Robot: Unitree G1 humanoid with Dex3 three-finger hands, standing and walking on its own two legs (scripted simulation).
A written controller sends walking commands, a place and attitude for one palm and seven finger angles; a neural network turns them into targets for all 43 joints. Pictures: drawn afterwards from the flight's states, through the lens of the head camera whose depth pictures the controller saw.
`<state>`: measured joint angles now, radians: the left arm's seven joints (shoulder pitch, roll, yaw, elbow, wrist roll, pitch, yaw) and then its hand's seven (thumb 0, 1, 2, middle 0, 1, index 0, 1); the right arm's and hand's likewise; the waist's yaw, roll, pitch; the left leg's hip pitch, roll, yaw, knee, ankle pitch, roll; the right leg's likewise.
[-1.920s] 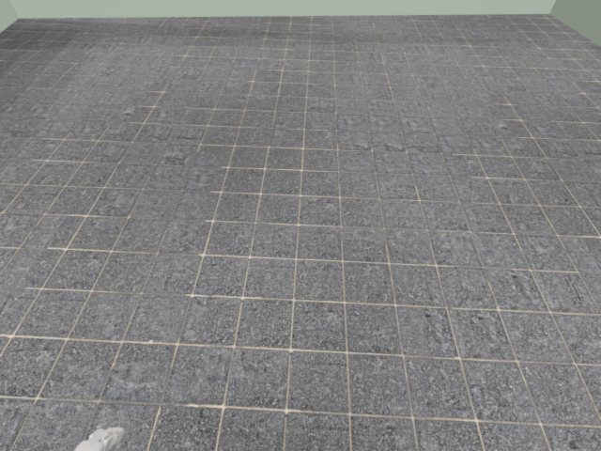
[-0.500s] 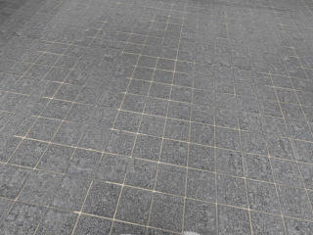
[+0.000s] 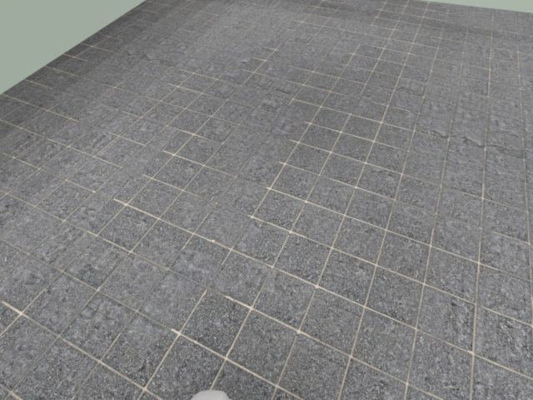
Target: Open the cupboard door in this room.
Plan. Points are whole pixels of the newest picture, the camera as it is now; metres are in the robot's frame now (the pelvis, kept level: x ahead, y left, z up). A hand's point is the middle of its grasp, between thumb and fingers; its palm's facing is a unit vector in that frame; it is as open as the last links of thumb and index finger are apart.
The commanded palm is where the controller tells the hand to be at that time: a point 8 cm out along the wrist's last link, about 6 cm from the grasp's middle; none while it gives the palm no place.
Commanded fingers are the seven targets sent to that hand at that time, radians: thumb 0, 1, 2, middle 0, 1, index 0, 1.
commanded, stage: turn or walk to find it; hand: left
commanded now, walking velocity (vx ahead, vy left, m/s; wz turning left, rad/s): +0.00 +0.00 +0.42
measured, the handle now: out of the picture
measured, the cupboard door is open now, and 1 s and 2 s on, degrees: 0 0 0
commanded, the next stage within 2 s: stand and wait in 1.60 s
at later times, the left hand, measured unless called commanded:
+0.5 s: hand out of the picture +0.06 +0.25 -0.16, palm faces +0.21 -0.94 -0.26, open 7.4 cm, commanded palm none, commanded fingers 0.00 0.90 0.90 -0.20 -0.30 -0.20 -0.30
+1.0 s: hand out of the picture -0.07 +0.18 -0.17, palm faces +0.45 -0.86 -0.23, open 7.4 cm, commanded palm none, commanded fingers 0.00 0.90 0.90 -0.20 -0.30 -0.20 -0.30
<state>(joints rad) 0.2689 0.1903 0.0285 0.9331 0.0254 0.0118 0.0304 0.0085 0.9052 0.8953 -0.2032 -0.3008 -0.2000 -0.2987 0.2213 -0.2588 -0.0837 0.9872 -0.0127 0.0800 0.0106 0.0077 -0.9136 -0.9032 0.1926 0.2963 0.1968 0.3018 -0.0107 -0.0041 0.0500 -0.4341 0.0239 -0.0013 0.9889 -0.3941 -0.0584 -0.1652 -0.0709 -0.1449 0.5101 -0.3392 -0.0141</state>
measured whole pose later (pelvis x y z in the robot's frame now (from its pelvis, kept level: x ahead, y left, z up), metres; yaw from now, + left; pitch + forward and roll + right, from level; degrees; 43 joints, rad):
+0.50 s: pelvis -0.01 +0.03 +0.00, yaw +11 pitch +0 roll +0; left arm 0.15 0.23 0.06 0.91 0.01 0.06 0.02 0.01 0.91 0.90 -0.20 -0.30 -0.20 -0.30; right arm 0.21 -0.19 -0.04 0.95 -0.02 0.02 -0.01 0.01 -0.91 -0.90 0.20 0.30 0.20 0.30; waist -0.02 0.00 0.06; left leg -0.22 -0.05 -0.05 0.48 -0.25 0.03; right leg -0.38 -0.06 -0.02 0.84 -0.44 0.08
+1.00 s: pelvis -0.02 -0.01 +0.00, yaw +25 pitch -1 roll +1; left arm 0.27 0.18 0.04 0.95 0.03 0.02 0.03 0.01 0.90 0.90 -0.20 -0.30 -0.20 -0.30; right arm 0.22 -0.23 -0.07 1.01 -0.01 0.08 0.01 0.01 -0.91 -0.90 0.19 0.30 0.20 0.30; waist 0.01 -0.01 0.08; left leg -0.36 0.05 0.03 0.87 -0.44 -0.06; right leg -0.22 -0.10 -0.24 0.52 -0.28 -0.03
